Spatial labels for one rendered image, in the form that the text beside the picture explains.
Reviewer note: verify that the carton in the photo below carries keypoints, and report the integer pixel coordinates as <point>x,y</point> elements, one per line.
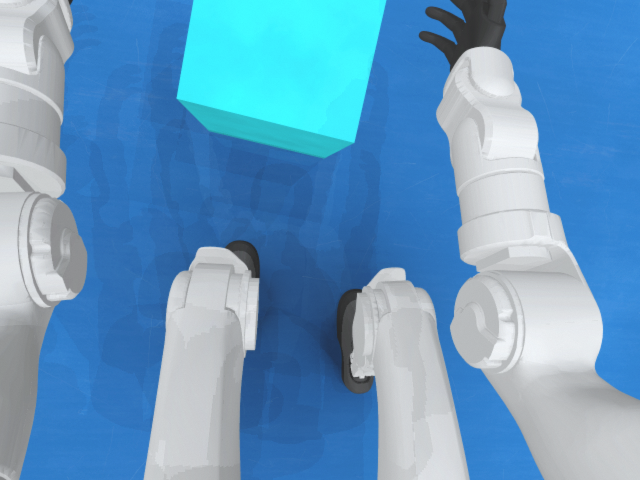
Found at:
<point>291,74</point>

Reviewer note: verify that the left robot upper arm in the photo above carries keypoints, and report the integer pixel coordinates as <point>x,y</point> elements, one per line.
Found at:
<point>43,260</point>

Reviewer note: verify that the right robot upper arm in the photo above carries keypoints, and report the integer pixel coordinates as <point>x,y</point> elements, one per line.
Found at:
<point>536,337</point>

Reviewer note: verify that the robot left shin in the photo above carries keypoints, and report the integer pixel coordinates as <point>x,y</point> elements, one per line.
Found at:
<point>179,289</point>

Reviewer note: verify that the robot left forearm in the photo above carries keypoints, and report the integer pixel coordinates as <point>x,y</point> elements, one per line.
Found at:
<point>35,43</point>

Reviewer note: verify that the robot right forearm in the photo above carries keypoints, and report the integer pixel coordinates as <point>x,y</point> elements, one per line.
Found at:
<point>506,221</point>

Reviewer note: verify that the right robot hand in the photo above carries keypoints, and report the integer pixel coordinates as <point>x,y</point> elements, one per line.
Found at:
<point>484,27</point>

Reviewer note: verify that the left robot thigh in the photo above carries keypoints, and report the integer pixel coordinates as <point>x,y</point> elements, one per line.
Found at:
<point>195,432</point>

